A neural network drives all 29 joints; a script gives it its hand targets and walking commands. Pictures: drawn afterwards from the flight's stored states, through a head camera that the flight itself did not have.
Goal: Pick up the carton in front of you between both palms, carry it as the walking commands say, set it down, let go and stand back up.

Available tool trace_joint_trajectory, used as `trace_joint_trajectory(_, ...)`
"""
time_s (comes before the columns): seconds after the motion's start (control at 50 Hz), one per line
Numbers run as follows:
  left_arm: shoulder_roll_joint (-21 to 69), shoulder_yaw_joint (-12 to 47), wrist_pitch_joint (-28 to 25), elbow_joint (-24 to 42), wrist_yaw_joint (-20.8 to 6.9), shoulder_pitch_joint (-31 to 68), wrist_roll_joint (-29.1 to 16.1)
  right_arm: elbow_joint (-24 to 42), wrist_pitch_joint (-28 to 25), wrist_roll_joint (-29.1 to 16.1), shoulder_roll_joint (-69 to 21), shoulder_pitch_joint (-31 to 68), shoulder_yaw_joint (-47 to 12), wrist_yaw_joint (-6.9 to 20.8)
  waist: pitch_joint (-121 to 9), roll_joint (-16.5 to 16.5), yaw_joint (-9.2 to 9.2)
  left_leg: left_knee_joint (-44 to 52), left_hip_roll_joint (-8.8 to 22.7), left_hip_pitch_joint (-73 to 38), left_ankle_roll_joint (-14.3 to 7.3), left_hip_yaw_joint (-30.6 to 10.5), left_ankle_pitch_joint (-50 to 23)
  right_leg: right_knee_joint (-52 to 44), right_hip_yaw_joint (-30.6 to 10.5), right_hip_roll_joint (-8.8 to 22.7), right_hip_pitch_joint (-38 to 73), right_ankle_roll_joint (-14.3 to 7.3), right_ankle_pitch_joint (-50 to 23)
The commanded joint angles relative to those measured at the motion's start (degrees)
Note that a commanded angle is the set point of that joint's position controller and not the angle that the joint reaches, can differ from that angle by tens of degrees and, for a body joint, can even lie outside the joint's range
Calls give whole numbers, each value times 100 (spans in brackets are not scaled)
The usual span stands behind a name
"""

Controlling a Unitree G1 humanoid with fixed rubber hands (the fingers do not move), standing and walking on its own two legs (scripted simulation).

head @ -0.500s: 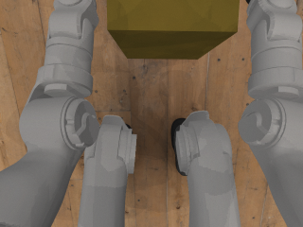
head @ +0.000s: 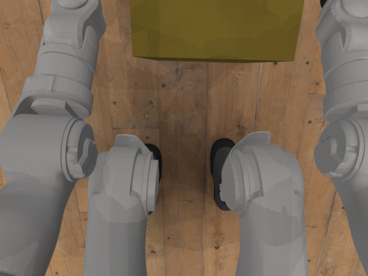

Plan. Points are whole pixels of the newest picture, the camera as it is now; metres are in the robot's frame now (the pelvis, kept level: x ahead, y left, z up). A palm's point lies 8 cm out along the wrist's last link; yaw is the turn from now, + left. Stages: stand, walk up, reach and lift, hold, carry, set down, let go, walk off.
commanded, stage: set down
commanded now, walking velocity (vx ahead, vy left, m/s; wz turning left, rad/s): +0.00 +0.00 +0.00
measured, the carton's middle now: out of the picture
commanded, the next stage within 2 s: let go in 1.12 s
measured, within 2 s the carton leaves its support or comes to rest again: neither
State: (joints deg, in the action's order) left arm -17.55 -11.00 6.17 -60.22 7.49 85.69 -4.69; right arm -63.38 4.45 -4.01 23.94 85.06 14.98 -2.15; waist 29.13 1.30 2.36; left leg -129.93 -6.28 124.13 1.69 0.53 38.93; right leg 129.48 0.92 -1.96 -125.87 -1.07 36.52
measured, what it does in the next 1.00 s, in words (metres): rises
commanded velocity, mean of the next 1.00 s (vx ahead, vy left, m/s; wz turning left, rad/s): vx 0.00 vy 0.00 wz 0.00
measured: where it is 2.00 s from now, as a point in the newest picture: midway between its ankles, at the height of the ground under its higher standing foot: (185, 188)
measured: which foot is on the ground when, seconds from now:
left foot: down 0.00-1.00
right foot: down 0.00-1.00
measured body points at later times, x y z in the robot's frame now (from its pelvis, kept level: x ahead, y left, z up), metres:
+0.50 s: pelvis +0.00 +0.00 +0.08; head +0.34 -0.03 +0.36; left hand +0.59 +0.14 -0.03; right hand +0.57 -0.24 -0.03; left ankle +0.09 +0.11 -0.33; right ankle +0.10 -0.11 -0.33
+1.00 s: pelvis +0.01 +0.00 +0.22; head +0.35 -0.03 +0.52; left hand +0.59 +0.14 +0.11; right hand +0.57 -0.26 +0.12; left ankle +0.09 +0.11 -0.33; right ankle +0.10 -0.11 -0.33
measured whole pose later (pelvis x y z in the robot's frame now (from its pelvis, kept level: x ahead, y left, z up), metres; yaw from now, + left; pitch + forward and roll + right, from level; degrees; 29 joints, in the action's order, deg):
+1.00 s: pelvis +0.01 +0.00 +0.22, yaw -1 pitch +47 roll +2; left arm -15.2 -15.1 13.4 -50.2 5.8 73.5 -2.3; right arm -54.8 12.1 -2.5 22.7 74.9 16.4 1.9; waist -0.8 0.6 1.7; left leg -81.2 -4.2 103.1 0.7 -1.0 25.7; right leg 81.4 -1.6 -3.0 -105.0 -0.9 23.7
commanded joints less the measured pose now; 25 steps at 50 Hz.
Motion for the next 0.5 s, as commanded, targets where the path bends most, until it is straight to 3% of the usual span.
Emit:
trace_joint_trajectory(0.0, -767, 603, -74, 601, 23, 1959, -764, 498, -137, -821, 1037, 2064, -718, -24, -7839, -22, 290, 689, 215, -2986, 12, 42, -2824, -753, -207, 65, 3891, 90, -3346)
trace_joint_trajectory(0.1, -865, 639, 105, 361, 6, 1839, -773, 69, 115, -828, 1043, 1853, -707, -15, -7788, -44, 223, 1046, 268, -2690, -14, 165, -1936, -1097, -155, 93, 4061, 53, -2538)
trace_joint_trajectory(0.22, -1087, 267, 458, 1428, 276, 2163, -562, 1358, 472, -734, 1304, 2319, -612, -236, -9722, -209, -7, 1671, 153, -3474, -93, 375, -1882, -1660, 2, -14, 5200, 67, -2541)
trace_joint_trajectory(0.3, -788, -84, 602, 730, 196, 1626, -232, 652, 659, -469, 852, 1859, -499, -147, -8088, -414, -71, 2180, 169, -2648, -151, 300, -1366, -2205, 5, -48, 4372, 105, -1853)
trace_joint_trajectory(0.36, -622, -274, 478, 627, 61, 1218, -74, 663, 520, -198, 681, 1629, -322, -64, -7993, -500, -37, 2368, 141, -2384, -123, 248, -1719, -2402, -75, -44, 4310, 129, -2356)
trace_joint_trajectory(0.48, -409, -281, 351, 853, -24, 834, 90, 667, 425, 44, 597, 971, 16, 49, -8556, -164, 107, 2976, 67, -2920, -27, 212, -2328, -2929, -26, -104, 4343, 168, -3088)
